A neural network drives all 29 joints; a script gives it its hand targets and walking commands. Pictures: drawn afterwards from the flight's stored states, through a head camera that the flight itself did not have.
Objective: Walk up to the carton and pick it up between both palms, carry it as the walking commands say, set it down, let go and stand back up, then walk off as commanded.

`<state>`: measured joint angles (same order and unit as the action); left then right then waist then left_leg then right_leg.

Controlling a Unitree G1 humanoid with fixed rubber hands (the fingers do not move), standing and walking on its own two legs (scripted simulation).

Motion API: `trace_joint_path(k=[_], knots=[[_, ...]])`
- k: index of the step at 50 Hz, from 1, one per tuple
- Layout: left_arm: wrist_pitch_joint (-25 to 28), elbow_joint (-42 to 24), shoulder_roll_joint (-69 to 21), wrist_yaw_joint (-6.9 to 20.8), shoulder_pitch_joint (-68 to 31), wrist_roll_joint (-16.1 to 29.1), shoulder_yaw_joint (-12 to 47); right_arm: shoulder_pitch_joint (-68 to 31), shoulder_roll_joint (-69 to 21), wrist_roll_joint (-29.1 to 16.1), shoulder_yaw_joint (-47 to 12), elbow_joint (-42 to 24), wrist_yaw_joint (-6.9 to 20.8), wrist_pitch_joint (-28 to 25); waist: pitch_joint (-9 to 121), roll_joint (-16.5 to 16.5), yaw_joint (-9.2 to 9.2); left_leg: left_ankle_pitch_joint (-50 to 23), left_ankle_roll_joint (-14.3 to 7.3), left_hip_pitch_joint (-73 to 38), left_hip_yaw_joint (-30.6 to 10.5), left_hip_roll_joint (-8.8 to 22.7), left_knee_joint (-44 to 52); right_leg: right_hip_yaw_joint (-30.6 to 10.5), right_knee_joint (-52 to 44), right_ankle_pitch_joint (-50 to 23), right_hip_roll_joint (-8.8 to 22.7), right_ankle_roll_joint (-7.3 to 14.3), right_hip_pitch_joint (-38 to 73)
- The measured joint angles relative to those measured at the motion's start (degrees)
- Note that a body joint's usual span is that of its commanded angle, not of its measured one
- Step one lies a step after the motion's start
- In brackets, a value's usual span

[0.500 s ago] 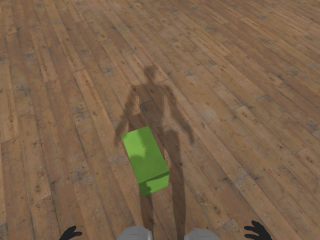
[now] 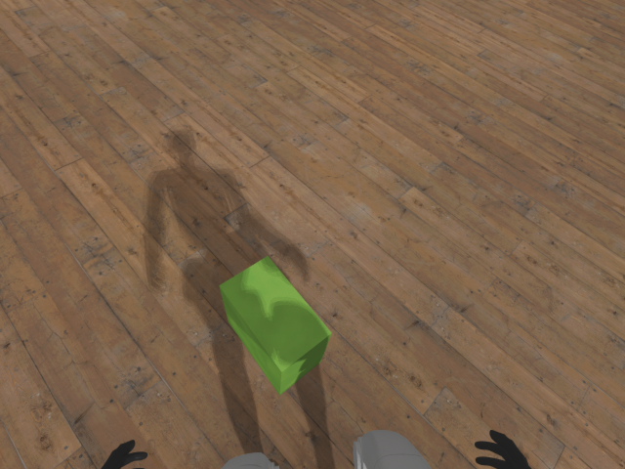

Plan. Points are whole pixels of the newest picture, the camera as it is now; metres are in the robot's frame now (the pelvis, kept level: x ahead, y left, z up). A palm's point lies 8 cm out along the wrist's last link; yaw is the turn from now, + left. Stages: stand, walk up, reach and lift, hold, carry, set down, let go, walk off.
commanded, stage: walk off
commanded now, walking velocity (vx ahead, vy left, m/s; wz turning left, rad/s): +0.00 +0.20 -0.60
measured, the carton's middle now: (273, 326) +0.50 +0.09 -0.63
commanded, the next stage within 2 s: none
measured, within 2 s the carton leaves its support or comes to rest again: neither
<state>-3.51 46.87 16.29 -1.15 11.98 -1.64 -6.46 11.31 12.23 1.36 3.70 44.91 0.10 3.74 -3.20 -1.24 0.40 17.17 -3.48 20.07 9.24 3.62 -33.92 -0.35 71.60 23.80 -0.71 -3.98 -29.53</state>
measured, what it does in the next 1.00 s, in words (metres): steps to the left: right foot, then left foot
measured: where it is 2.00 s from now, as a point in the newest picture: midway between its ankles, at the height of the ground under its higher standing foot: outside the picture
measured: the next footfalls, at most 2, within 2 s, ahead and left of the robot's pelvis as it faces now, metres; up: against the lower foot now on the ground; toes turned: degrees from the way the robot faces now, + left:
right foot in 0.42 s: +0.00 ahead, -0.04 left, +0.00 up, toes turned -19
left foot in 0.70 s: +0.04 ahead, +0.20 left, +0.00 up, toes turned +9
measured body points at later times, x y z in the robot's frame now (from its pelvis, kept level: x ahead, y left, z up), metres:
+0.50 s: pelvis -0.01 +0.06 -0.01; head +0.04 +0.05 +0.44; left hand +0.08 +0.32 -0.14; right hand +0.06 -0.20 -0.14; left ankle -0.05 +0.13 -0.67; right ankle -0.04 -0.03 -0.74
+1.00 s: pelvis +0.02 +0.12 +0.00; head +0.07 +0.17 +0.44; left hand +0.08 +0.40 -0.14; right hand +0.18 -0.11 -0.12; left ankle +0.00 +0.20 -0.74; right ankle +0.02 -0.07 -0.65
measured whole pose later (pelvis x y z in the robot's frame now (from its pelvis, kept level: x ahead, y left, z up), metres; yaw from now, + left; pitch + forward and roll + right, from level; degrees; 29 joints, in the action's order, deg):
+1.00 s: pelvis +0.02 +0.12 +0.00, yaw +13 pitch +4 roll -4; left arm -2.1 45.1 13.8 -0.8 8.3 -1.6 -4.3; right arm 11.8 12.4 1.4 3.6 45.8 0.2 1.8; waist -3.0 -0.5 0.6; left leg 17.9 -3.2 20.6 -3.6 -1.4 -34.7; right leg 0.3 62.7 23.0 5.0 -5.5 -30.2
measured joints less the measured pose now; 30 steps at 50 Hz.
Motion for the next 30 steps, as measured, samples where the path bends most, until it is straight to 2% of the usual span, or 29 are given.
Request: trace_joint_path(k=[5, 10, 17, 19, 20, 21, 22, 24, 25, 27, 30], knots=[[-0.6, 0.5, 0.2, 0.0, 1.2, 0.0, 0.2, -0.1, 0.0, 0.0, 0.0, 0.0, -0.9, -0.4, 0.1, -0.7, 0.02, 1.0, -2.9, 0.0, 5.9, -0.2, 0.3, 2.0, -0.7, -0.6, 0.0, -0.5, 0.1], [-0.6, 0.5, -0.2, 0.1, 0.0, 0.0, 1.1, 0.4, -0.1, 0.0, 0.0, 0.0, -1.5, -0.3, 0.2, 1.1, 0.04, 1.6, -4.6, -0.1, 9.7, -0.3, 0.3, 5.4, -6.8, 3.2, 0.0, -0.3, 0.0], [-0.8, 0.5, -1.9, 0.2, -0.3, 0.0, 2.5, 0.4, -0.1, 0.0, -0.1, 0.0, -2.5, 0.2, 0.4, 3.4, 0.07, 1.8, -5.1, -1.4, 12.7, -1.4, 1.2, 8.0, -16.1, 5.2, 0.2, 2.8, 2.7], [-0.8, 0.5, -2.5, 0.0, 0.5, 0.0, 2.8, 0.4, -0.1, 0.0, -0.1, 0.0, -2.5, 0.4, 1.1, 3.9, 0.12, 1.0, -4.0, -1.8, 12.8, -2.5, 2.9, 9.0, -26.3, 5.0, 0.4, 4.1, 7.3], [-0.7, 0.5, -2.5, -0.1, 1.3, 0.0, 3.0, 0.4, -0.1, 0.0, -0.1, 0.0, -2.5, 0.5, 1.2, 3.8, 0.17, 0.9, -1.9, -1.8, 12.8, -3.2, 3.0, 9.9, -33.4, 3.8, 0.9, 5.1, 10.7], [-0.2, 0.5, -2.0, -0.5, 2.5, 0.0, 2.9, 0.2, -0.3, 0.0, -0.1, 0.0, -2.4, 0.5, 1.5, 2.3, 0.32, 3.0, 1.3, -0.5, 12.8, -4.1, -0.8, 9.5, -38.8, -0.9, 2.6, 6.6, 12.8], [-0.1, 0.9, -2.1, -0.9, 3.2, 0.0, 2.8, -0.2, -0.3, 0.0, -0.1, 0.1, -2.2, 0.5, 1.0, 2.0, 0.38, 6.9, 2.5, 1.8, 9.6, -4.0, -8.6, 9.8, -38.4, -4.8, 3.3, 7.1, 12.4], [-0.2, 1.8, -2.4, -1.2, 3.6, 0.0, 2.8, 0.0, -0.2, 0.0, -0.1, 0.7, -1.5, 1.4, 0.5, 2.1, 0.37, 9.1, 2.8, 5.5, 1.7, -4.0, -23.2, 11.0, -37.1, -4.7, 3.9, 6.6, 12.8], [-0.2, 1.9, -2.6, -1.3, 3.5, 0.0, 3.0, 0.1, -0.2, 0.0, -0.1, 0.9, -0.9, 1.7, 0.6, 1.9, 0.32, 9.2, 2.8, 6.4, -1.1, -4.0, -27.4, 11.5, -37.5, -4.2, 4.3, 6.1, 13.3], [-0.1, 1.8, -2.8, -1.6, 3.0, 0.0, 3.7, 0.2, -0.1, 0.0, -0.1, 0.9, 0.1, 1.8, 0.8, 0.7, 0.23, 8.3, 2.8, 6.6, -3.5, -3.3, -28.8, 12.1, -38.6, -4.1, 5.7, 5.2, 13.5], [0.6, 0.8, -3.6, -1.6, 1.1, 0.0, 4.1, 0.2, 0.0, 0.0, -0.1, 0.8, 1.2, 1.7, 0.8, 0.7, 0.2, 8.3, 2.8, 6.2, -4.5, -1.5, -24.2, 14.6, -39.6, -4.5, 7.3, 4.1, 13.5]])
